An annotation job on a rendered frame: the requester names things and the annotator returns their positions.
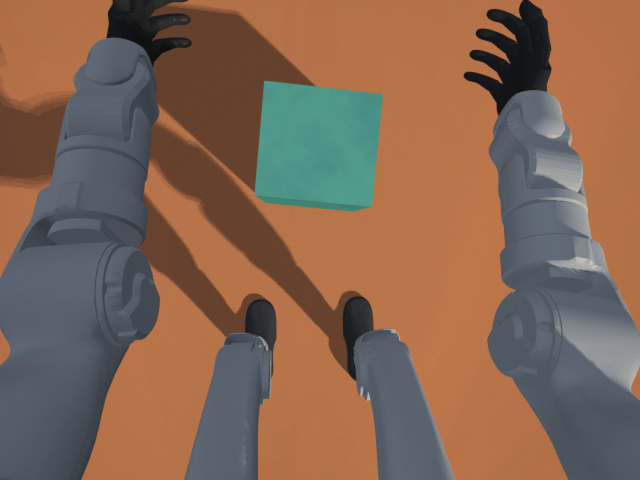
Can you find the right robot forearm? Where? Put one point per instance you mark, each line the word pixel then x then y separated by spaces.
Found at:
pixel 544 211

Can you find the right robot shin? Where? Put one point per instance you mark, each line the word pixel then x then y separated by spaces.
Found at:
pixel 377 334

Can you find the carton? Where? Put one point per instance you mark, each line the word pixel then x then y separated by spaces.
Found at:
pixel 317 146

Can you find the left robot forearm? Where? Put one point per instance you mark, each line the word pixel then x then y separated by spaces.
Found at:
pixel 102 158

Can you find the right robot upper arm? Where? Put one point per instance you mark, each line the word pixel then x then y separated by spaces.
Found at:
pixel 574 357

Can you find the left robot hand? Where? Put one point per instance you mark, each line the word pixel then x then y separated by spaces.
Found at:
pixel 129 19

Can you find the right robot hand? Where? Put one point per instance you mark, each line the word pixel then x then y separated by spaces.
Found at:
pixel 529 67

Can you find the left robot upper arm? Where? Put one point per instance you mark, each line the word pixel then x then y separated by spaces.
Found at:
pixel 69 314

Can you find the robot right thigh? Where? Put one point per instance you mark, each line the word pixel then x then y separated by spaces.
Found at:
pixel 408 443

